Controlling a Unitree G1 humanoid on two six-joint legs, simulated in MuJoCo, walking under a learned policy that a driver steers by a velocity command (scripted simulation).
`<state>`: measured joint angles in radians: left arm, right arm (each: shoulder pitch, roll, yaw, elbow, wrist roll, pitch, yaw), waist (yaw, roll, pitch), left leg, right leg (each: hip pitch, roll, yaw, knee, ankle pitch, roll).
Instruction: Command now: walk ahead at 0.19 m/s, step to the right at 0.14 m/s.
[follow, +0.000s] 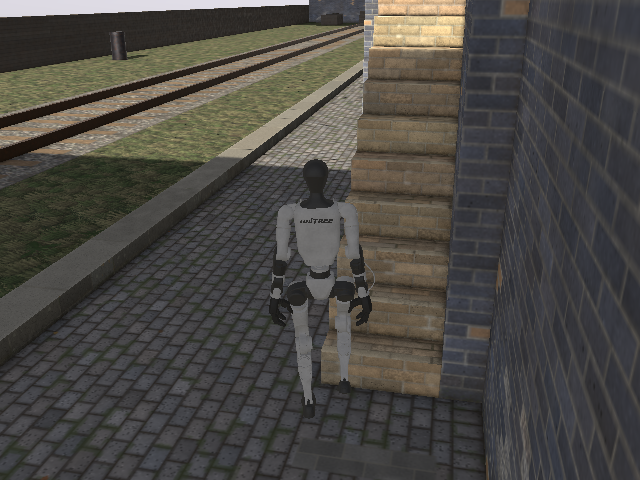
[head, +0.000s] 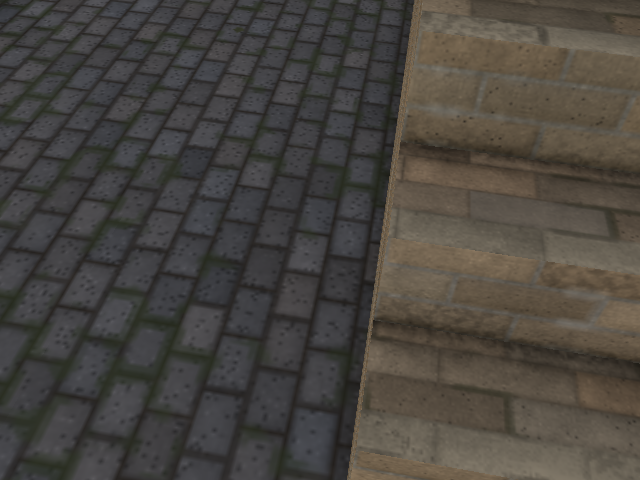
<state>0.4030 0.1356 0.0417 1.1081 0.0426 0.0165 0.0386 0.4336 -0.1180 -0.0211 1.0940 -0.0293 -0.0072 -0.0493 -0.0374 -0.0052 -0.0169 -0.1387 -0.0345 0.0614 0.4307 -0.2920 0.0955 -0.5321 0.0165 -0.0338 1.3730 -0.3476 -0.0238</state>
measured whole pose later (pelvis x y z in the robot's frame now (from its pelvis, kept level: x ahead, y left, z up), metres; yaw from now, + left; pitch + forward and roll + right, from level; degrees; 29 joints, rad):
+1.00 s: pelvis +0.18 -0.16 +0.18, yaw -4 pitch -2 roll +3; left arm 0.24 0.14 0.05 1.03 0.00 0.04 0.08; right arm 0.33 -0.10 0.00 0.98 -0.03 0.02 -0.05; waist 0.00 -0.03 0.03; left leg -0.30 -0.04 0.09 0.66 -0.34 0.02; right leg -0.38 -0.03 0.05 0.77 -0.36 -0.01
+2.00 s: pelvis +0.36 -0.15 +0.20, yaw -3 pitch +0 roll -2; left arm 0.05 0.05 -0.03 0.61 0.01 0.00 0.06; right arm 0.44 -0.16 0.01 0.96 -0.02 -0.07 -0.02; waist 0.00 -0.03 0.03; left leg -0.03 -0.01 0.08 0.40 -0.36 0.08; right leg -1.22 0.07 -0.05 2.11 -0.47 -0.08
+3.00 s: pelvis +0.35 -0.22 +0.26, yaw -2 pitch -1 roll -1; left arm 0.06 0.14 0.00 0.58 0.02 0.01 0.06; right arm 0.35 -0.25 -0.07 0.79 -0.01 -0.05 0.05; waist 0.01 -0.01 0.01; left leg -0.37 0.03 -0.10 1.07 -0.13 0.07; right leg -0.82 0.02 -0.09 1.45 -0.63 -0.09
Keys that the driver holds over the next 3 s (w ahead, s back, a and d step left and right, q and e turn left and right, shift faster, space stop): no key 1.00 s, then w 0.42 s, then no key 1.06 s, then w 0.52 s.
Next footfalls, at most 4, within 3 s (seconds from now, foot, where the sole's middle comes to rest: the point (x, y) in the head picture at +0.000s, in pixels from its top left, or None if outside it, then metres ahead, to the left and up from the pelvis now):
0.44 right None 0.24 -0.28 -0.57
0.86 left None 0.24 -0.05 -0.57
1.72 left None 0.30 -0.07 -0.57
2.14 right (475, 383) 0.53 -0.24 -0.36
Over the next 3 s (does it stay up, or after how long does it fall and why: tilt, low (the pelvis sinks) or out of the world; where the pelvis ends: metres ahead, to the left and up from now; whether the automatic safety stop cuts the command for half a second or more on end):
stays up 0.35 -0.22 0.26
